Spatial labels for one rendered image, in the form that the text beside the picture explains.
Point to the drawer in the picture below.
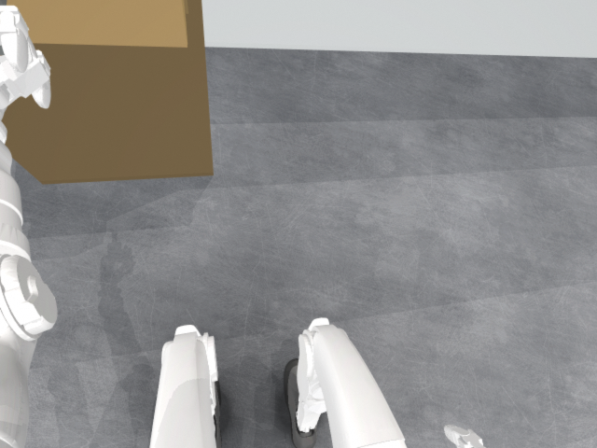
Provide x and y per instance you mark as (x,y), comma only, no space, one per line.
(145,23)

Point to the left robot thigh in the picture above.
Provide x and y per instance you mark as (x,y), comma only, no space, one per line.
(183,413)

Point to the cabinet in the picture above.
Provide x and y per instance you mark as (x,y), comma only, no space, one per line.
(117,113)

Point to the robot left forearm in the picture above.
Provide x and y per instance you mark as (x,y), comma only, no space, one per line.
(12,240)

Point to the left robot hand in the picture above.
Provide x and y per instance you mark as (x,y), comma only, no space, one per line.
(21,68)

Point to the robot thigh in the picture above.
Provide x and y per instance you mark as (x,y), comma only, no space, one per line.
(183,413)
(357,412)

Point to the robot left upper arm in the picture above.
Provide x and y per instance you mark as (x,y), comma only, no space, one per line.
(27,308)

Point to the right robot hand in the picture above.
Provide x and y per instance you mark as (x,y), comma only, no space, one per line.
(463,438)

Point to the right robot thigh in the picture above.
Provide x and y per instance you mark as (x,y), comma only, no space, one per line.
(357,412)

